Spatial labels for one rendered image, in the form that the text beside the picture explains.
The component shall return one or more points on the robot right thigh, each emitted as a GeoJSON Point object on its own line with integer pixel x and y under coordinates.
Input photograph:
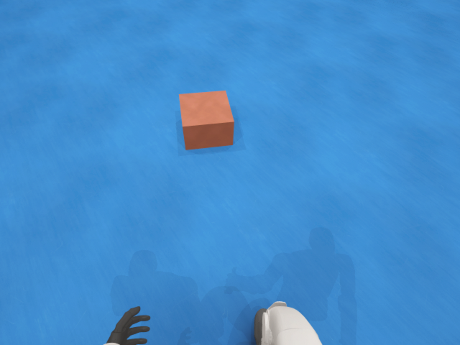
{"type": "Point", "coordinates": [286, 326]}

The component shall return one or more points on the robot left hand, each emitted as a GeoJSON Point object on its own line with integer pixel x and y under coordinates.
{"type": "Point", "coordinates": [123, 331]}

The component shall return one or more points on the carton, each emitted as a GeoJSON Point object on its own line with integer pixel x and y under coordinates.
{"type": "Point", "coordinates": [207, 120]}

